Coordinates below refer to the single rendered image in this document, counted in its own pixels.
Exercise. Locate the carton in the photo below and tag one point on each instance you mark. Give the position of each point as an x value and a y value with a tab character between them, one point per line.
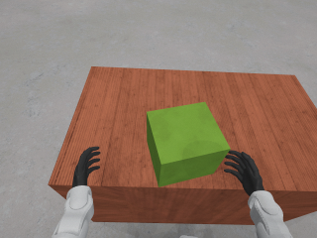
185	142

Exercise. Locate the robot right forearm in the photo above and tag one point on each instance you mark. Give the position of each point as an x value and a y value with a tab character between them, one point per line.
267	216

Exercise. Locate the pedestal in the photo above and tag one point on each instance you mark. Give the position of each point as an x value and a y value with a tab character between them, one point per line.
270	117

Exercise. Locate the robot right hand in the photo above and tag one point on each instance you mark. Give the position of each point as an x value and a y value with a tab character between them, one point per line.
247	171

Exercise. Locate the robot left forearm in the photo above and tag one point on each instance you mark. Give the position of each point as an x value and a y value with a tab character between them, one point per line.
78	211

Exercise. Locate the robot left hand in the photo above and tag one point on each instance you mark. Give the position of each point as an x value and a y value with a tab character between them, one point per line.
82	170

